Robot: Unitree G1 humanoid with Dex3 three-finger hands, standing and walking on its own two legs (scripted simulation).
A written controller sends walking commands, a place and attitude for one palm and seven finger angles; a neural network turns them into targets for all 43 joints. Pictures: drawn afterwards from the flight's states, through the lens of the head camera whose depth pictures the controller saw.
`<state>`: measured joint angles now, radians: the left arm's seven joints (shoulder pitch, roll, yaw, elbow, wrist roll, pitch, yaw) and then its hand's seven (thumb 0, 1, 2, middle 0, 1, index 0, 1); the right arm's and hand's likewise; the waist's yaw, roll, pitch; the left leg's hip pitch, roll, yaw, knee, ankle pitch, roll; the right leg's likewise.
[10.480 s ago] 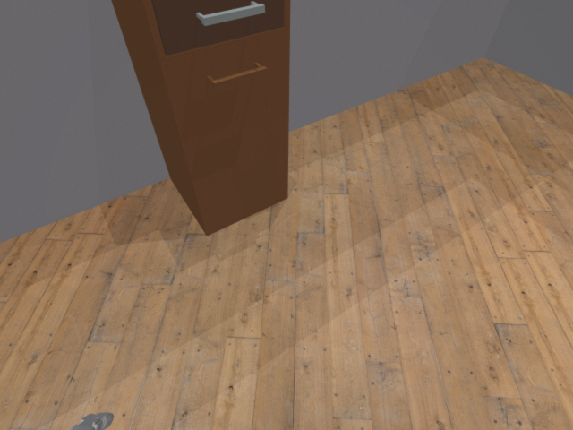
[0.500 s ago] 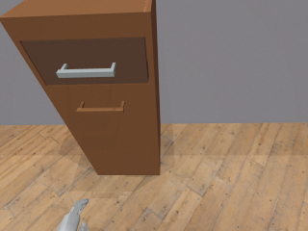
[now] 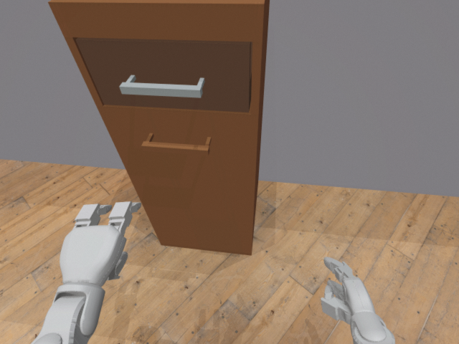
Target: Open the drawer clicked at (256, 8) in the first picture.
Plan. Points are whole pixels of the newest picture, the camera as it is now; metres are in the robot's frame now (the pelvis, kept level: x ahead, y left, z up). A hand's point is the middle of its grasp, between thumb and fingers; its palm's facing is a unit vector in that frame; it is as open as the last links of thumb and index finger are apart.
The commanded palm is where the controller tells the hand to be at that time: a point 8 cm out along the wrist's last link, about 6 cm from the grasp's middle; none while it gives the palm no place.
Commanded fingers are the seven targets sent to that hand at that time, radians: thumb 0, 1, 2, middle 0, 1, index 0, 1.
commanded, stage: raise the hand with hooked fingers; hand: left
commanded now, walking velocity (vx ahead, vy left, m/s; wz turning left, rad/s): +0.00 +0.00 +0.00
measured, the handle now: (163, 85) +0.59 +0.26 +0.14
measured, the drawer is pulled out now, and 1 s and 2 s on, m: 0.00 0.00 0.00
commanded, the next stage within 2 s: move the hooked fingers above the handle in 1.32 s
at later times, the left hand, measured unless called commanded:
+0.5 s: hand (93, 182) +0.28 +0.26 +0.16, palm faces +0.20 -0.06 -0.98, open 12.8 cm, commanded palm +0.25 +0.26 +0.22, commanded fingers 0.00 -0.45 0.32 -0.30 -1.17 -0.30 -1.17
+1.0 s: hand (87, 114) +0.33 +0.25 +0.26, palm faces +0.16 +0.00 -0.99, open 13.9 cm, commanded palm +0.28 +0.25 +0.30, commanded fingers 0.00 -0.50 0.30 -0.30 -1.20 -0.30 -1.20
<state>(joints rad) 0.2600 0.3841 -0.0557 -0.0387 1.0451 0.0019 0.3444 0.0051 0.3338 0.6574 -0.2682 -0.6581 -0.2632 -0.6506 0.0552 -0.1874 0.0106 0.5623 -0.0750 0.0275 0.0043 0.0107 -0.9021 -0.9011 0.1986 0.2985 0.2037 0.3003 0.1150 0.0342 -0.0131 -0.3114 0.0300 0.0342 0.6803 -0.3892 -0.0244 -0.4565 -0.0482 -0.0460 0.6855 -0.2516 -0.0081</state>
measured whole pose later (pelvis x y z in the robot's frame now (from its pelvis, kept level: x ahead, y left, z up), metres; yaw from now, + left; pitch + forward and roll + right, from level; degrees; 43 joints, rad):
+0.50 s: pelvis +0.01 +0.02 +0.02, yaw +0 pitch -3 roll +1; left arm 0.00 0.49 -0.03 -0.16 0.91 0.07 0.06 0.00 -0.24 0.41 -0.31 -1.03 -0.30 -1.02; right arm 0.11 -0.28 -0.01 0.64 -0.01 0.05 -0.01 0.01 -0.90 -0.90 0.20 0.30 0.20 0.30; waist 0.11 0.09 0.03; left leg -0.08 -0.01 0.05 0.41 -0.27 0.01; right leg -0.23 -0.07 -0.03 0.43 -0.14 0.02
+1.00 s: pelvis +0.00 +0.01 +0.02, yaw +0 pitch -3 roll +1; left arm -0.37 0.64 0.03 -0.04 0.81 0.12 -0.26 0.00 -0.49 0.30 -0.32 -1.20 -0.32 -1.19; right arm 0.12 -0.30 0.03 0.60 0.03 0.07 0.02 0.01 -0.90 -0.90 0.20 0.30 0.20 0.30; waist 0.09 0.11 0.01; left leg -0.10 0.01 0.04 0.38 -0.24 -0.01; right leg -0.26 -0.06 -0.05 0.42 -0.12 0.00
